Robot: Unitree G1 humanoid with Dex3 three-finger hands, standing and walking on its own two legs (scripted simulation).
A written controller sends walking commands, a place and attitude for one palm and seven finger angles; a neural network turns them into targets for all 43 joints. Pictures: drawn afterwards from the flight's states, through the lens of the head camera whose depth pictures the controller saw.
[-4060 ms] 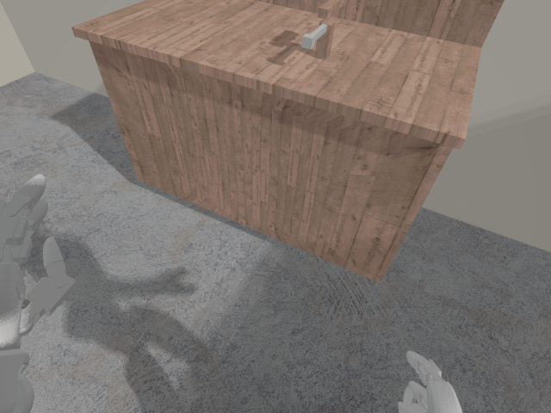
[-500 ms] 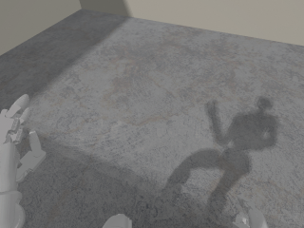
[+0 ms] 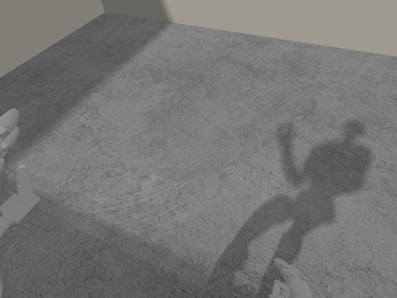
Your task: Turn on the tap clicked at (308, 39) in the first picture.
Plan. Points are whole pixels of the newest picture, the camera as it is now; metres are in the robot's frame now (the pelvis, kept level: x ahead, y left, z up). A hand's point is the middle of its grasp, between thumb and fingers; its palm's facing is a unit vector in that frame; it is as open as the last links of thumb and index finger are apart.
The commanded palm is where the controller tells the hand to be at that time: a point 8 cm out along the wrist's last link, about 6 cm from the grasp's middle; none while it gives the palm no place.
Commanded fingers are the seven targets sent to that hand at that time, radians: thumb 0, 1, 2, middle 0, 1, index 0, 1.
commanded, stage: walk around to get in front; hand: left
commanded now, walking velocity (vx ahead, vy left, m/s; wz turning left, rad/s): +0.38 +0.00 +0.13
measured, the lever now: out of the picture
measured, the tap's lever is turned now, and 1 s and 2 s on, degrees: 0 0 0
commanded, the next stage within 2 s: turn to face it in 0.70 s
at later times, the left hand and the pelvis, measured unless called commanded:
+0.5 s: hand (66, 117) +0.36 +0.26 +0.20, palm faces +0.51 -0.75 -0.42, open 7.4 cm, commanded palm +0.31 +0.29 +0.19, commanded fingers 0.00 0.90 0.90 -0.20 -0.30 -0.20 -0.30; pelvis +0.17 +0.00 -0.01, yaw +4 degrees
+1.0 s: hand (100, 90) +0.48 +0.25 +0.17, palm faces +0.56 -0.71 -0.42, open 7.4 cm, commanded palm +0.42 +0.27 +0.19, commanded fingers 0.00 0.90 0.90 -0.20 -0.30 -0.20 -0.30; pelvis +0.30 -0.03 +0.01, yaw +7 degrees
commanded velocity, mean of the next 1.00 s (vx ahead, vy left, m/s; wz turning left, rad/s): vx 0.26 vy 0.00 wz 0.03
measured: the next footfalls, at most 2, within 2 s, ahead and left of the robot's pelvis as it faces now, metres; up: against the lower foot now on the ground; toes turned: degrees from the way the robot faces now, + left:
left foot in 0.48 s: +0.26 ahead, +0.13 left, +0.00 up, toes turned +15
right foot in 0.78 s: +0.36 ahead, -0.14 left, +0.00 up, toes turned -3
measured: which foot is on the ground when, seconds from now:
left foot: down 0.00-0.00, up 0.02-0.46, down 0.48-0.78, up 0.80-1.00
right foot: down 0.00-0.48, up 0.50-0.76, down 0.78-1.00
